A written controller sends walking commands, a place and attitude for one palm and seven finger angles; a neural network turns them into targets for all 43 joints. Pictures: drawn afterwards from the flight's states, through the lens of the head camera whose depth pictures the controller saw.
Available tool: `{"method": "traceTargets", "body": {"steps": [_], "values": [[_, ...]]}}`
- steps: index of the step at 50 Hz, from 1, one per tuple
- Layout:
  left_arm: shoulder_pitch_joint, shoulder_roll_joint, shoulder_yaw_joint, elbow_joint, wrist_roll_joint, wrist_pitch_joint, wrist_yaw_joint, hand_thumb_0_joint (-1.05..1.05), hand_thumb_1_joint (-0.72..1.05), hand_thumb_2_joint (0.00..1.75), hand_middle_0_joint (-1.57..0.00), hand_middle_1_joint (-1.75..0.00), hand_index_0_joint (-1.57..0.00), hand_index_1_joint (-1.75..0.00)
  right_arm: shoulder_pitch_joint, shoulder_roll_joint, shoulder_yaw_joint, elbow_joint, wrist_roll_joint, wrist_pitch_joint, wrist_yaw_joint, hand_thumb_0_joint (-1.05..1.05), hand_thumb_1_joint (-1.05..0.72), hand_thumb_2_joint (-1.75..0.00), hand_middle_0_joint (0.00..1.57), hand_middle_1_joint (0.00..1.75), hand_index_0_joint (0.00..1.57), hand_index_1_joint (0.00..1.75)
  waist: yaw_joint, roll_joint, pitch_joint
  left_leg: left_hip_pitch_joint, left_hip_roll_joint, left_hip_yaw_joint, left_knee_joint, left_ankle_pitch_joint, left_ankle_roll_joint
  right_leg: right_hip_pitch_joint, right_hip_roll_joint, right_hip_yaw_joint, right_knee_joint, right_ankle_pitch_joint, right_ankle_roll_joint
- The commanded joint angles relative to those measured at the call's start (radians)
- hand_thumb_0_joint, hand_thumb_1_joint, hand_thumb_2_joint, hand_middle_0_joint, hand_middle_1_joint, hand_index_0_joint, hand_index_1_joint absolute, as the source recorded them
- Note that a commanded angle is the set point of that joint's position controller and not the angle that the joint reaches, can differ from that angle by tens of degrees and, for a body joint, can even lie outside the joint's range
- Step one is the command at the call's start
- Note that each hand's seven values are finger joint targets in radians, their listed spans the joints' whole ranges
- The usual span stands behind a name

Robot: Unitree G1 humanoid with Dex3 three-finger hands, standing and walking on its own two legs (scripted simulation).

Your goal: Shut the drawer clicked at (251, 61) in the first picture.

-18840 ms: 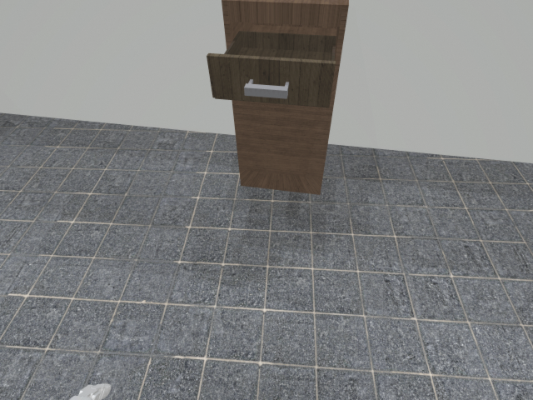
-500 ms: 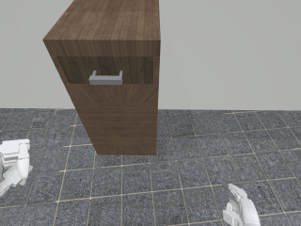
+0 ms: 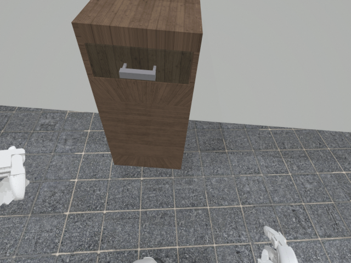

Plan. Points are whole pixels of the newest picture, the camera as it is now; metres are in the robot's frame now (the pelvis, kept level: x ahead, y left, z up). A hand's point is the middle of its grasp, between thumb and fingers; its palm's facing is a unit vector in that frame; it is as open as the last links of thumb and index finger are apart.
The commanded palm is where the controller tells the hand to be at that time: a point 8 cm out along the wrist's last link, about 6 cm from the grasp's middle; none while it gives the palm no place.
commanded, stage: step back with the hand held close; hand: left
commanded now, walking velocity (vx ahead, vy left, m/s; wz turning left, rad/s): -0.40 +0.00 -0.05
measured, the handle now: (138, 70) +0.75 +0.17 +0.00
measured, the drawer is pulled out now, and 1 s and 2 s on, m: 0.00 0.00 0.00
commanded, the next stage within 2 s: stop stepping back and stand still in 0.24 s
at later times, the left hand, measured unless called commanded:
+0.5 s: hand out of the picture +0.09 +0.25 +0.18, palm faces +0.34 -0.84 -0.43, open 3.2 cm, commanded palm +0.05 +0.28 +0.19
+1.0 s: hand out of the picture +0.05 +0.28 +0.16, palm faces +0.35 -0.83 -0.43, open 3.2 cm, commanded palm -0.01 +0.32 +0.19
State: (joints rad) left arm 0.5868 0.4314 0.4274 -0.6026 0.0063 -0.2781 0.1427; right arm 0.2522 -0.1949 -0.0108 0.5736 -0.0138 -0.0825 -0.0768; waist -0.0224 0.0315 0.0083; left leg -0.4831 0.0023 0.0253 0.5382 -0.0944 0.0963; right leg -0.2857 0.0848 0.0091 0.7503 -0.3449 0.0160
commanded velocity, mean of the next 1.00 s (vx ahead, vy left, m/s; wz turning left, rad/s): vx -0.03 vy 0.00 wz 0.01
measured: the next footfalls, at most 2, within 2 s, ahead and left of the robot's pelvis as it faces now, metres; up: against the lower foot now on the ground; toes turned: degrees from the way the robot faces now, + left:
right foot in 0.06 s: -0.09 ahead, -0.06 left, +0.00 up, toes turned -5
left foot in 0.56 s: -0.09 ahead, +0.15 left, +0.00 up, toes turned -1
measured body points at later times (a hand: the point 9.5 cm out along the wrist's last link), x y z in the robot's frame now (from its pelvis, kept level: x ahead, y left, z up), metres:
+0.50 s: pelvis -0.10 +0.01 +0.01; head -0.10 +0.04 +0.46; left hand +0.06 +0.29 +0.20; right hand +0.04 -0.25 -0.06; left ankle -0.08 +0.13 -0.68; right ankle -0.13 -0.11 -0.73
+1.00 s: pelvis -0.15 +0.04 +0.00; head -0.16 +0.04 +0.45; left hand +0.02 +0.32 +0.18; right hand -0.02 -0.21 -0.09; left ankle -0.12 +0.15 -0.73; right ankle -0.13 -0.09 -0.73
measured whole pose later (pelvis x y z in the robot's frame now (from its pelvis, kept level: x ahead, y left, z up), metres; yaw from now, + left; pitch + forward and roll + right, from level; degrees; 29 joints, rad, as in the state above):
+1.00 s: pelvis -0.15 +0.04 +0.00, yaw -2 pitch -1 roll -1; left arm 0.63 0.36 0.35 -0.53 -0.03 -0.21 0.16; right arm 0.25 -0.22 0.00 0.65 0.00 -0.09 -0.07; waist -0.02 0.01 -0.01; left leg -0.29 0.01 0.03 0.56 -0.27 0.03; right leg -0.30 -0.03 -0.05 0.58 -0.27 0.01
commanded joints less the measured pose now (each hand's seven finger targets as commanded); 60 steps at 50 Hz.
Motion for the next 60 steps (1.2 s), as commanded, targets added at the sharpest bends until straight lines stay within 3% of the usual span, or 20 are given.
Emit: {"method": "traceTargets", "body": {"steps": [1,5,8,11,14,15,16,17,18,21,26,28,31,37,41,47,49,52,56,60], "values": [[0.077,0.109,0.086,-0.177,-0.044,-0.059,0.0,0.0,0.9,0.9,-1.4,-1.6,-1.4,-1.6,-0.143,-0.144,-0.056,-0.14,-0.005,-0.072,0.004,0.0,-0.9,-0.9,0.2,0.3,0.2,0.3,0.024,0.097,-0.068,0.01,0.218,-0.228,-0.31,-0.423,-0.019,0.095,-0.028,-0.004,-0.263,-0.089,-0.038],[-0.033,0.172,0.103,-0.195,-0.072,-0.11,0.005,0.0,0.9,0.9,-1.4,-1.6,-1.4,-1.6,-0.128,-0.112,-0.039,-0.07,-0.007,-0.057,0.011,0.0,-0.9,-0.9,0.2,0.3,0.2,0.3,0.013,-0.069,-0.196,0.455,0.102,-0.04,0.014,0.124,-0.095,-0.172,-0.231,0.171,-0.444,0.331,-0.079],[-0.059,0.183,0.084,-0.258,-0.06,-0.093,-0.003,0.0,0.9,0.9,-1.4,-1.6,-1.4,-1.6,-0.152,-0.134,-0.056,-0.111,0.017,-0.064,-0.002,0.0,-0.9,-0.9,0.2,0.3,0.2,0.3,0.017,-0.094,-0.385,0.674,0.119,-0.003,-0.011,0.523,-0.038,-0.091,-0.097,0.017,-0.266,0.628,0.077],[0.05,0.177,0.105,-0.26,-0.082,-0.063,-0.018,0.0,0.9,0.9,-1.4,-1.6,-1.4,-1.6,-0.182,-0.148,-0.052,-0.148,-0.001,-0.064,0.014,0.0,-0.9,-0.9,0.2,0.3,0.2,0.3,0.042,0.183,-0.327,0.507,0.241,-0.17,-0.253,0.276,-0.003,-0.071,-0.007,-0.011,-0.077,-0.169,0.008],[0.096,0.196,0.165,-0.246,-0.103,-0.032,-0.013,0.0,0.9,0.9,-1.4,-1.6,-1.4,-1.6,-0.22,-0.141,-0.046,-0.169,-0.017,-0.046,0.019,0.0,-0.9,-0.9,0.2,0.3,0.2,0.3,0.056,0.226,-0.159,0.038,0.254,-0.173,-0.444,-0.388,-0.075,0.162,-0.009,-0.045,-0.124,-0.21,-0.062],[0.116,0.193,0.17,-0.213,-0.107,-0.027,-0.012,0.0,0.9,0.9,-1.4,-1.6,-1.4,-1.6,-0.219,-0.128,-0.048,-0.167,-0.015,-0.028,0.019,0.0,-0.9,-0.9,0.2,0.3,0.2,0.3,0.057,0.16,-0.134,0.006,0.186,-0.088,-0.31,-0.403,-0.114,0.143,-0.051,-0.028,-0.263,-0.158,-0.086],[0.128,0.202,0.162,-0.192,-0.101,-0.029,-0.008,0.0,0.9,0.9,-1.4,-1.6,-1.4,-1.6,-0.199,-0.115,-0.053,-0.157,0.006,-0.014,0.019,0.0,-0.9,-0.9,0.2,0.3,0.2,0.3,0.04,-0.059,-0.122,0.165,0.056,0.041,0.069,-0.309,-0.165,-0.126,-0.22,0.154,-0.484,-0.21,-0.133],[0.119,0.2,0.139,-0.191,-0.105,-0.031,-0.004,0.0,0.9,0.9,-1.4,-1.6,-1.4,-1.6,-0.177,-0.107,-0.063,-0.142,0.024,-0.008,0.023,0.0,-0.9,-0.9,0.2,0.3,0.2,0.3,0.035,-0.288,-0.083,0.243,-0.053,-0.038,0.524,-0.314,-0.176,-0.452,-0.501,0.502,-0.723,-0.386,-0.22],[0.102,0.192,0.152,-0.192,-0.104,-0.012,0.012,0.0,0.9,0.9,-1.4,-1.6,-1.4,-1.6,-0.169,-0.122,-0.075,-0.113,0.014,0.001,0.031,0.0,-0.9,-0.9,0.2,0.3,0.2,0.3,0.044,-0.289,-0.037,0.125,-0.07,-0.101,0.806,-0.368,-0.163,-0.518,-0.53,0.459,-0.714,-0.336,-0.282],[0.031,0.127,0.08,-0.145,-0.075,0.033,-0.012,0.0,0.9,0.9,-1.4,-1.6,-1.4,-1.6,-0.187,-0.061,-0.02,-0.154,0.02,0.005,0.014,0.0,-0.9,-0.9,0.2,0.3,0.2,0.3,-0.011,-0.189,-0.004,0.022,0.055,-0.058,0.55,-0.254,-0.127,-0.281,-0.317,0.098,-0.505,-0.04,-0.149],[-0.056,0.069,-0.01,-0.148,-0.02,0.009,0.037,0.0,0.9,0.9,-1.4,-1.6,-1.4,-1.6,-0.096,-0.131,-0.027,-0.101,0.009,-0.09,-0.037,0.0,-0.9,-0.9,0.2,0.3,0.2,0.3,0.009,0.069,-0.061,0.303,0.058,0.001,-0.185,-0.188,-0.061,-0.044,-0.228,0.082,-0.306,0.112,-0.064],[-0.076,0.105,-0.004,-0.235,-0.017,0.0,0.044,0.0,0.9,0.9,-1.4,-1.6,-1.4,-1.6,-0.082,-0.153,-0.033,-0.128,0.019,-0.109,-0.038,0.0,-0.9,-0.9,0.2,0.3,0.2,0.3,0.02,0.168,-0.136,0.408,0.233,-0.217,-0.166,0.074,0.007,-0.083,-0.138,0.006,-0.139,0.124,-0.004],[-0.023,0.157,0.065,-0.321,-0.032,-0.008,0.026,0.0,0.9,0.9,-1.4,-1.6,-1.4,-1.6,-0.076,-0.111,-0.022,-0.12,0.011,-0.126,-0.012,0.0,-0.9,-0.9,0.2,0.3,0.2,0.3,0.009,0.162,-0.177,0.433,0.185,-0.172,-0.156,0.404,-0.031,-0.057,-0.097,-0.063,-0.099,0.103,0.004],[0.052,0.111,0.076,-0.201,-0.042,0.003,0.024,0.0,0.9,0.9,-1.4,-1.6,-1.4,-1.6,-0.121,-0.128,-0.023,-0.103,0.011,-0.118,0.025,0.0,-0.9,-0.9,0.2,0.3,0.2,0.3,0.02,0.11,-0.062,0.134,0.154,-0.075,-0.17,-0.2,-0.041,0.151,-0.107,-0.051,-0.304,0.058,-0.024],[0.077,0.114,0.082,-0.085,-0.059,0.038,0.026,0.0,0.9,0.9,-1.4,-1.6,-1.4,-1.6,-0.122,-0.109,-0.039,-0.096,0.023,-0.054,0.013,0.0,-0.9,-0.9,0.2,0.3,0.2,0.3,0.02,-0.271,-0.002,0.021,0.005,0.013,0.358,-0.343,-0.087,-0.042,-0.383,0.384,-0.603,-0.387,-0.187],[0.001,0.073,0.022,-0.108,-0.037,0.018,0.032,0.0,0.9,0.9,-1.4,-1.6,-1.4,-1.6,-0.125,-0.114,-0.017,-0.084,0.016,-0.064,-0.008,0.0,-0.9,-0.9,0.2,0.3,0.2,0.3,-0.007,-0.061,-0.034,0.298,0.041,-0.011,-0.116,-0.217,-0.056,-0.094,-0.245,0.066,-0.366,-0.126,-0.085],[-0.044,0.088,0.021,-0.211,-0.03,-0.001,0.033,0.0,0.9,0.9,-1.4,-1.6,-1.4,-1.6,-0.131,-0.149,-0.026,-0.109,0.008,-0.078,-0.016,0.0,-0.9,-0.9,0.2,0.3,0.2,0.3,0.011,0.206,-0.028,0.277,0.23,-0.316,-0.303,-0.352,0.016,-0.119,-0.118,-0.034,-0.098,-0.054,-0.015],[-0.07,0.116,0.044,-0.228,-0.01,0.0,0.031,0.0,0.9,0.9,-1.4,-1.6,-1.4,-1.6,-0.134,-0.116,-0.017,-0.094,0.007,-0.1,-0.008,0.0,-0.9,-0.9,0.2,0.3,0.2,0.3,0.02,0.181,0.0,0.154,0.247,-0.305,-0.364,-0.397,0.037,-0.041,-0.108,-0.036,-0.026,-0.068,-0.005],[-0.019,0.104,0.033,-0.193,-0.008,0.006,0.035,0.0,0.9,0.9,-1.4,-1.6,-1.4,-1.6,-0.12,-0.126,-0.019,-0.086,0.013,-0.11,0.004,0.0,-0.9,-0.9,0.2,0.3,0.2,0.3,0.027,0.077,-0.026,0.185,0.161,-0.129,-0.16,-0.045,-0.017,0.103,-0.114,-0.024,-0.309,0.14,-0.014],[0.034,0.089,0.045,-0.083,-0.038,0.015,0.022,0.0,0.9,0.9,-1.4,-1.6,-1.4,-1.6,-0.11,-0.122,-0.035,-0.081,0.015,-0.082,0.014,0.0,-0.9,-0.9,0.2,0.3,0.2,0.3,0.01,-0.113,-0.035,0.192,0.039,-0.036,0.02,-0.213,-0.075,0.012,-0.248,0.223,-0.476,0.009,-0.088]]}}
